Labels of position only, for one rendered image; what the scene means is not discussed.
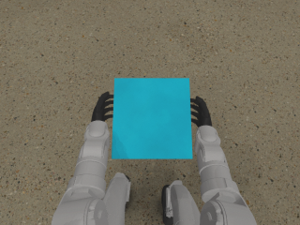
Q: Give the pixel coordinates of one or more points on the carton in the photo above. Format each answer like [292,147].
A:
[151,118]

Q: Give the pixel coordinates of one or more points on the right robot forearm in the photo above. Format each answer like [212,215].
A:
[217,183]

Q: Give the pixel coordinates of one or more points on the left robot shin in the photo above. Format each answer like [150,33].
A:
[120,175]

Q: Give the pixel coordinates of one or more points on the robot left upper arm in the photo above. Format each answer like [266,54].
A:
[85,211]

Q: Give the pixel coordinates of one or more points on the robot left hand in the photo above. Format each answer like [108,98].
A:
[100,110]

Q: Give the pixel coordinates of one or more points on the robot right foot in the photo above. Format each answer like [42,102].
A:
[166,220]

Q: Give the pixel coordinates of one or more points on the left robot forearm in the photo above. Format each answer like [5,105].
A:
[89,177]

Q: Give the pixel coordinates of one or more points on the robot right upper arm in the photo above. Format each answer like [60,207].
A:
[217,212]

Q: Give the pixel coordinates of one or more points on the robot right hand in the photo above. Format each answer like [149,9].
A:
[202,114]

